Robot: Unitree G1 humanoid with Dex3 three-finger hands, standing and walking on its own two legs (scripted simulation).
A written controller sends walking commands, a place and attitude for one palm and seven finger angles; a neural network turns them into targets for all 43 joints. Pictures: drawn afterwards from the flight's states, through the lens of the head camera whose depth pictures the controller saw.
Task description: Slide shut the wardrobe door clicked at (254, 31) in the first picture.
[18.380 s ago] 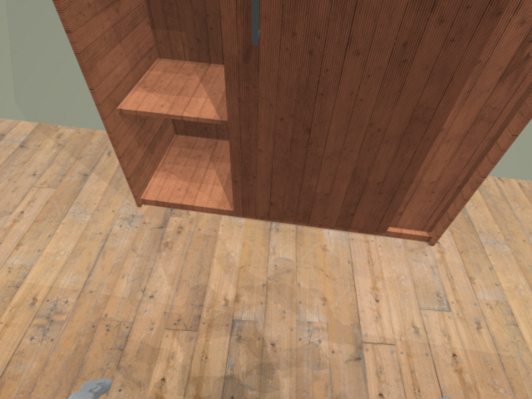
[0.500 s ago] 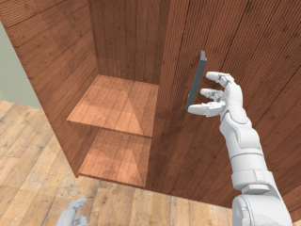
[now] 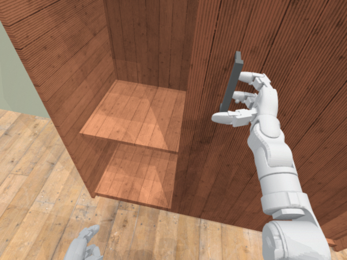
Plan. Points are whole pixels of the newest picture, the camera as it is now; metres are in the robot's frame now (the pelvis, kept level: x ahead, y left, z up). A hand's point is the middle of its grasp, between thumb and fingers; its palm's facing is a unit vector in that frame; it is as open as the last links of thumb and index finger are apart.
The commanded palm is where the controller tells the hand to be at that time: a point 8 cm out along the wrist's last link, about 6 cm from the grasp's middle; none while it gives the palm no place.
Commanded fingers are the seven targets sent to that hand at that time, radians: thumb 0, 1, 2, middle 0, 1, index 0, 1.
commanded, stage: slide the fingers in behind the handle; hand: right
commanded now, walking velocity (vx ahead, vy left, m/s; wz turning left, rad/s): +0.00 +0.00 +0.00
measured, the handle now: (228, 89) +0.47 -0.09 +0.18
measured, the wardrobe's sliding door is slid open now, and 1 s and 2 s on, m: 0.47 0.47 0.47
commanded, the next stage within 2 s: move the hooked fingers beside the handle in 0.90 s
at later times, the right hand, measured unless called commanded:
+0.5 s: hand (230, 104) +0.41 -0.09 +0.18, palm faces +0.12 +0.99 +0.04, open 14.0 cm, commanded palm +0.38 -0.14 +0.18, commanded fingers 0.00 0.50 -0.30 0.30 1.20 0.30 1.20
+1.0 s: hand (225, 104) +0.40 -0.07 +0.19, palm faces +0.10 +0.99 +0.01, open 14.2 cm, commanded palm +0.38 -0.11 +0.18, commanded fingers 0.00 0.50 -0.30 0.30 1.20 0.30 1.20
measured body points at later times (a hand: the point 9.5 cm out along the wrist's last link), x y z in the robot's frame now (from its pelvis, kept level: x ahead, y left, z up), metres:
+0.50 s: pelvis +0.01 -0.01 +0.00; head -0.01 +0.01 +0.45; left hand +0.15 +0.22 -0.11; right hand +0.39 -0.14 +0.18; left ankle +0.00 +0.09 -0.74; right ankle -0.01 -0.10 -0.74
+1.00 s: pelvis +0.00 -0.01 +0.00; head -0.01 +0.01 +0.45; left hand +0.16 +0.21 -0.11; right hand +0.39 -0.13 +0.19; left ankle +0.00 +0.09 -0.74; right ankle -0.01 -0.10 -0.74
